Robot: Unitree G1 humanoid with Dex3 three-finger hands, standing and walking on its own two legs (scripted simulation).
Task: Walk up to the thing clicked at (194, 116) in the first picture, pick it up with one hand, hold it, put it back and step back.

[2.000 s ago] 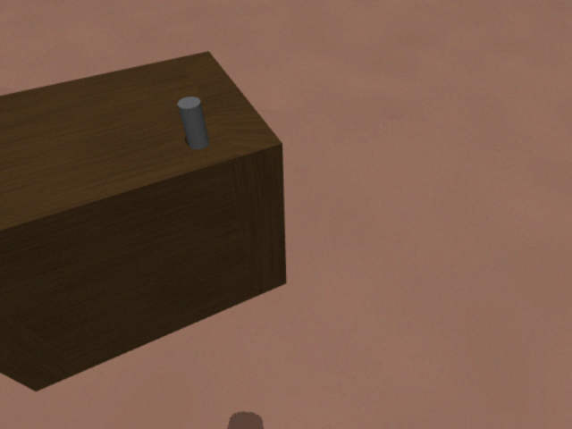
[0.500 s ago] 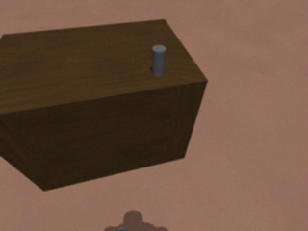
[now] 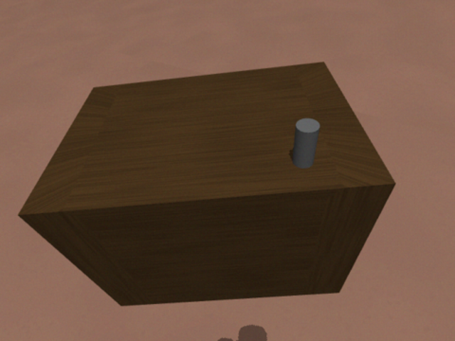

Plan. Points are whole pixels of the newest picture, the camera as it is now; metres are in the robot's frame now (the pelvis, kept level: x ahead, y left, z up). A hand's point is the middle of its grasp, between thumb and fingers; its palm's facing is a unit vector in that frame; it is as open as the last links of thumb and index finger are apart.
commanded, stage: walk up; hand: right
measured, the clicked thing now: (305, 144) +0.58 -0.13 +0.00
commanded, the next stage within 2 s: stand in 1.68 s
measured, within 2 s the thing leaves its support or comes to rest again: neither
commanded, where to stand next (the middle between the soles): +0.16 +0.05 m, yaw +3 degrees
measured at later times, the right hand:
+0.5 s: hand (335, 296) +0.26 -0.16 -0.12, palm faces -0.14 +0.91 -0.40, open 7.4 cm
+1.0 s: hand (356, 328) +0.21 -0.20 -0.14, palm faces -0.11 +0.93 -0.36, open 7.4 cm
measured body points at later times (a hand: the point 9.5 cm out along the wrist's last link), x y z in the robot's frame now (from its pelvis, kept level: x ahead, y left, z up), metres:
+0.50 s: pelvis +0.11 +0.08 -0.01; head +0.14 +0.10 +0.44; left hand +0.14 +0.39 -0.14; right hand +0.26 -0.21 -0.10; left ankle +0.17 +0.18 -0.73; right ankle +0.11 -0.08 -0.69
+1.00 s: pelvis +0.12 +0.06 +0.00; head +0.14 +0.07 +0.45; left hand +0.19 +0.37 -0.12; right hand +0.21 -0.24 -0.12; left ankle +0.17 +0.18 -0.73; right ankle +0.13 -0.07 -0.73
